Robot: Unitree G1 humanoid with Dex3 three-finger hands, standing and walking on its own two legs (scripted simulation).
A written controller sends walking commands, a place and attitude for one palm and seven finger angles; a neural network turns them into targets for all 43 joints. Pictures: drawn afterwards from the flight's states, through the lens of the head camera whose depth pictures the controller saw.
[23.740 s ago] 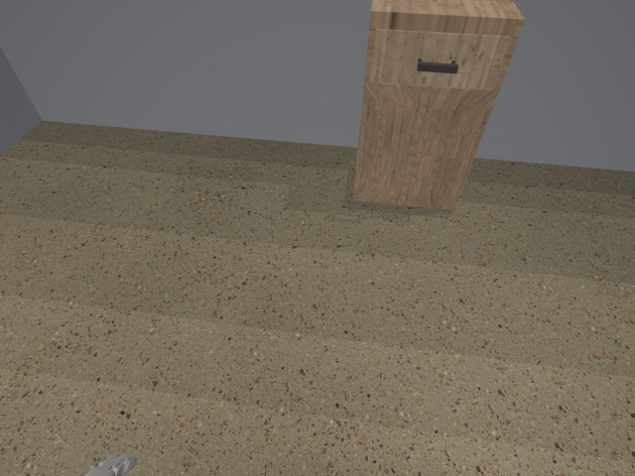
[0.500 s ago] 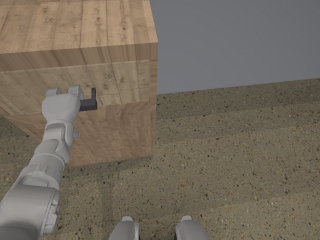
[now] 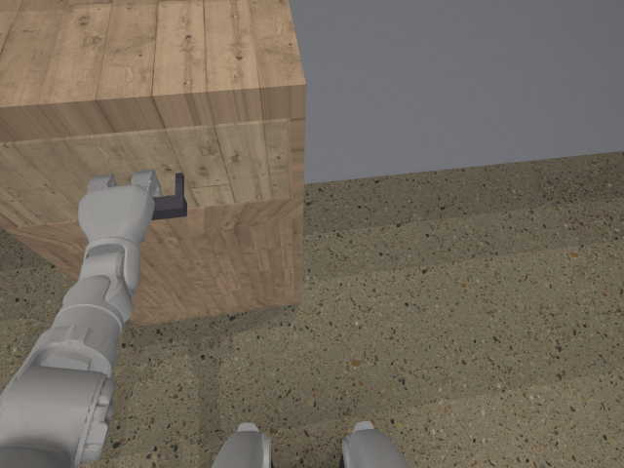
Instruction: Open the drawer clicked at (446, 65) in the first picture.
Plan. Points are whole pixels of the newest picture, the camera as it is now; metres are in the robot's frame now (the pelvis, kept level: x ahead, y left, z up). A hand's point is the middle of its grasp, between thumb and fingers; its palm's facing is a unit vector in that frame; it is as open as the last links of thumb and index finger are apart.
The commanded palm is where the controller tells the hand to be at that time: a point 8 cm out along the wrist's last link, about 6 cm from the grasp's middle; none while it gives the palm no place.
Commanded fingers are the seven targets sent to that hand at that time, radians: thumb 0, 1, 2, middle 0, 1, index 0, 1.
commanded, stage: pull the drawer open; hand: left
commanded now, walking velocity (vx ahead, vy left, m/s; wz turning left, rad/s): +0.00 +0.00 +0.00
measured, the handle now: (137, 197) +0.49 +0.24 -0.01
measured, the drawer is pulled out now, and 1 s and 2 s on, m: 0.00 0.12 0.23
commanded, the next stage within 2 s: none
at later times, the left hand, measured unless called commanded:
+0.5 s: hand (132, 265) +0.39 +0.24 -0.03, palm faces -0.05 -0.06 -1.00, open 5.5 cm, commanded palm +0.36 +0.24 +0.02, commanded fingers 0.00 0.90 0.90 -0.40 -1.35 -0.40 -1.35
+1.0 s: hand (128, 310) +0.33 +0.23 -0.03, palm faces -0.04 -0.04 -1.00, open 5.5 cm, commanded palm +0.30 +0.23 +0.02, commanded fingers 0.00 0.90 0.90 -0.40 -1.35 -0.40 -1.35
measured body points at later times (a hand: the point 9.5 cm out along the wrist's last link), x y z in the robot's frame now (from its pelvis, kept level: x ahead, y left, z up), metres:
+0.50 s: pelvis +0.02 +0.01 +0.02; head +0.11 +0.01 +0.46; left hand +0.39 +0.24 +0.02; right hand +0.10 -0.26 -0.12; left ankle +0.00 +0.11 -0.66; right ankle +0.00 -0.13 -0.66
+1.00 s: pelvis +0.01 +0.00 +0.02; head +0.08 -0.01 +0.46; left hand +0.32 +0.23 +0.02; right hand +0.14 -0.25 -0.11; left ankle +0.00 +0.11 -0.66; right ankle +0.00 -0.13 -0.66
